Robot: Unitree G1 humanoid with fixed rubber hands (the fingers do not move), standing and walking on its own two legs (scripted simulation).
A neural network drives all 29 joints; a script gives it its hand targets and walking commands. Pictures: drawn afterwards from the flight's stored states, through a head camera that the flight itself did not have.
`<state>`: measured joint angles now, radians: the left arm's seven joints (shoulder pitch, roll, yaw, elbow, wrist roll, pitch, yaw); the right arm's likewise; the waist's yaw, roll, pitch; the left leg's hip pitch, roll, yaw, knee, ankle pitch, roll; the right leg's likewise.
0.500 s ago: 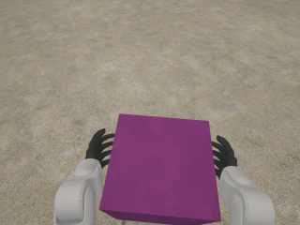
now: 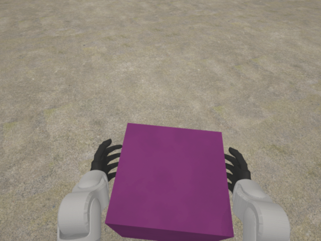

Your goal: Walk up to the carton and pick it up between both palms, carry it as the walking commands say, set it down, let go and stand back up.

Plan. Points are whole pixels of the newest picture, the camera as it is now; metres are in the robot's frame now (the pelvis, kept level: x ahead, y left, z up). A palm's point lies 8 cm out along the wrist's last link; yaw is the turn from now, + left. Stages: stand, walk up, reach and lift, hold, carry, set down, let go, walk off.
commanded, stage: carry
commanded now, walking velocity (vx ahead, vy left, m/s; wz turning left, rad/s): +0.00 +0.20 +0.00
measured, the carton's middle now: (167, 189) +0.24 +0.00 +0.02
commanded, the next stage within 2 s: none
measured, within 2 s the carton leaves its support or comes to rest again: neither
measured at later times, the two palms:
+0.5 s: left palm (46, 186) +0.21 +0.23 +0.11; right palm (200, 204) +0.18 -0.06 +0.09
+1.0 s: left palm out of the picture +0.15 +0.37 +0.11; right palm (126, 235) +0.13 +0.07 +0.08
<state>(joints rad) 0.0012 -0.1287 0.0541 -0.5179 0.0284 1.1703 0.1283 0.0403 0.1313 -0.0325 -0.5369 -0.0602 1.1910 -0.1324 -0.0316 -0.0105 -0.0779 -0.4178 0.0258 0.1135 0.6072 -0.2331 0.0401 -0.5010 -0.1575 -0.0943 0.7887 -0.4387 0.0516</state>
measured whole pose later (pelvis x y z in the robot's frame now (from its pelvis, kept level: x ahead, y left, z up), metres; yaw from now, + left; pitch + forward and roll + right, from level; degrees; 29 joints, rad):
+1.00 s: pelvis -0.09 +0.24 +0.01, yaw -1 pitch +3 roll +2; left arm 0.03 -0.13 0.05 -0.50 0.02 1.16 0.13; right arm 0.07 0.13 -0.02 -0.54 -0.07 1.21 -0.13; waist -0.01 0.03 -0.08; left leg -0.51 0.00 0.05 0.89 -0.35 -0.01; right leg -0.34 -0.12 -0.12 0.51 -0.22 0.00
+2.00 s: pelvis -0.19 +0.53 +0.01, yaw +0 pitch +5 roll +0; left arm 0.01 -0.13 0.07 -0.57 0.01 1.16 0.13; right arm 0.05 0.13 -0.01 -0.56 -0.05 1.16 -0.14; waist 0.04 0.00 -0.06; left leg -0.40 0.00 0.10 0.54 -0.23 0.06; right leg -0.46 -0.04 -0.13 0.84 -0.47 0.03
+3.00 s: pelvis -0.26 +0.75 +0.01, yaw -2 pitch +3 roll -1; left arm -0.02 -0.13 0.06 -0.47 0.04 1.20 0.13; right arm 0.02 0.13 -0.04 -0.47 -0.06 1.21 -0.13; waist 0.01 -0.01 -0.12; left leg -0.35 -0.05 0.15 0.37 -0.09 0.11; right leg -0.30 -0.09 -0.11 0.50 -0.28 0.01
